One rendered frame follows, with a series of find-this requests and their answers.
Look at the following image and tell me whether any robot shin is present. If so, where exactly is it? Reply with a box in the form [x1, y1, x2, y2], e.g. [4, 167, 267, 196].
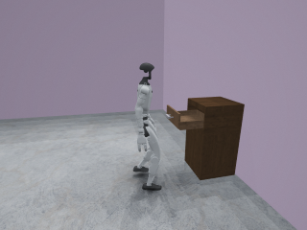
[137, 148, 154, 169]
[147, 156, 161, 186]

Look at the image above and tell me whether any right robot forearm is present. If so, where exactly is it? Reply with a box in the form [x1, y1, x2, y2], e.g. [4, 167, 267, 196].
[135, 107, 145, 135]

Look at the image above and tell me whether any robot left hand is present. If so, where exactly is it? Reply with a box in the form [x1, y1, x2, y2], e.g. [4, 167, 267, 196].
[149, 118, 156, 130]

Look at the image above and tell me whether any right robot upper arm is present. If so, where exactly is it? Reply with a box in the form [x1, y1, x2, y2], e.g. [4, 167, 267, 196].
[134, 85, 150, 112]

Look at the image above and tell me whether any left robot shin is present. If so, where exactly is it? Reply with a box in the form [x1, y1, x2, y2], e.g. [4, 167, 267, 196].
[137, 148, 154, 169]

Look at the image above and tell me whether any drawer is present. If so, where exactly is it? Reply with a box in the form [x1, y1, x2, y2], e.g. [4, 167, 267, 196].
[166, 104, 204, 130]

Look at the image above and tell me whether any handle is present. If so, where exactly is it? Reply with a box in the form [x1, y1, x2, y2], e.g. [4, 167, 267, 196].
[165, 114, 174, 119]

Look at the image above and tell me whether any right robot shin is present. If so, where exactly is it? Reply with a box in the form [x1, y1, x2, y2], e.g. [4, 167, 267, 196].
[147, 156, 161, 186]

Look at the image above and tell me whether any cabinet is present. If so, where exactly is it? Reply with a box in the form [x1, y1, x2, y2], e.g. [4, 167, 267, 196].
[184, 96, 245, 180]

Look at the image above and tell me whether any robot right hand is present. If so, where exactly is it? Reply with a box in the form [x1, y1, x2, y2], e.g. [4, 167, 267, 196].
[137, 135, 148, 152]

